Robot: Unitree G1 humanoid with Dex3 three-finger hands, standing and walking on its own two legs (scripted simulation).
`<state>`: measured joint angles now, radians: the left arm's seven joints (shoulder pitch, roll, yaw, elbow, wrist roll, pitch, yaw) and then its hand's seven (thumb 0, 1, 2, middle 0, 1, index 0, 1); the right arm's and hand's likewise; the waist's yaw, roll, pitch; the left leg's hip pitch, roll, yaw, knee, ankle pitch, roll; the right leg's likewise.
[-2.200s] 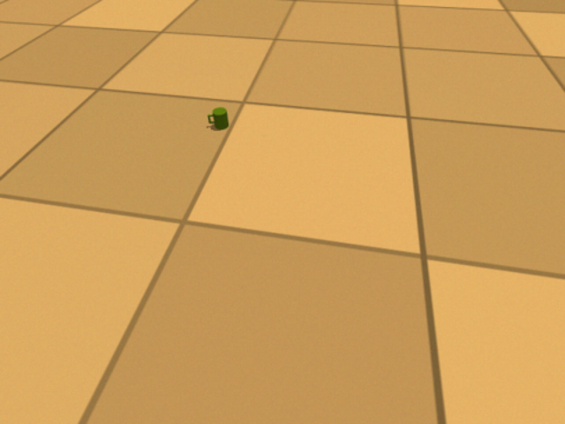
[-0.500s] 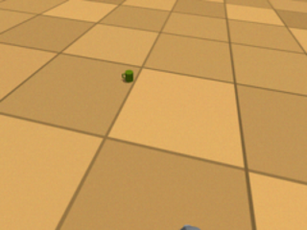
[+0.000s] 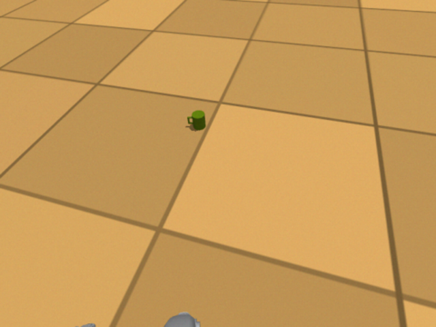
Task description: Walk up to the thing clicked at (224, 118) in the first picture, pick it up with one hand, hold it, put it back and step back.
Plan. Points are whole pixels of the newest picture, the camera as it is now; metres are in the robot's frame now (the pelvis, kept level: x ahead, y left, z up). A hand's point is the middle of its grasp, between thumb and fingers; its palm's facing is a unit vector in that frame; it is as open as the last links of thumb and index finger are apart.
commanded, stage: walk up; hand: left
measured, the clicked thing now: (196, 120) +1.50 +0.22 -0.72
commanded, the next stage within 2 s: none
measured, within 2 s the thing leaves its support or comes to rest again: neither
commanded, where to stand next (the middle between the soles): +1.12 -0.03 m, yaw +0 degrees
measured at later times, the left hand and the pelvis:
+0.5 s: hand (110, 238) +0.36 +0.31 -0.14, palm faces -0.10 -0.94 -0.32, open 7.4 cm; pelvis +0.27 +0.04 +0.00, yaw -2 degrees
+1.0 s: hand (138, 178) +0.54 +0.27 -0.14, palm faces +0.00 -0.94 -0.35, open 7.4 cm; pelvis +0.49 +0.00 +0.00, yaw +0 degrees
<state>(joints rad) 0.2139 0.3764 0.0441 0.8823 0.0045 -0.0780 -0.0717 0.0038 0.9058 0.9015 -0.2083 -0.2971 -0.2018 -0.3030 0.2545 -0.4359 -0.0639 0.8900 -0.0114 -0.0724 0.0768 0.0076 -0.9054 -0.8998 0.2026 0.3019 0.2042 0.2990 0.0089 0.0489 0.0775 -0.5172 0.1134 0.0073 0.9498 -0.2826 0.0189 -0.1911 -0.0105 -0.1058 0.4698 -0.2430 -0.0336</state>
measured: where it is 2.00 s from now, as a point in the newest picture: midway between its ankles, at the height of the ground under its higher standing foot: (233, 199)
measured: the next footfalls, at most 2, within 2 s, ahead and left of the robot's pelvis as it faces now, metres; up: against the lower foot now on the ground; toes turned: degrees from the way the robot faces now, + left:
left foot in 0.16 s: +0.28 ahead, +0.15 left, +0.00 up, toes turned +7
right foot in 0.62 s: +0.50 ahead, -0.12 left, +0.00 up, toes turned -7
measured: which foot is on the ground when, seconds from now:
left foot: up 0.00-0.14, down 0.16-0.64, up 0.66-1.00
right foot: down 0.00-0.18, up 0.20-0.60, down 0.62-1.00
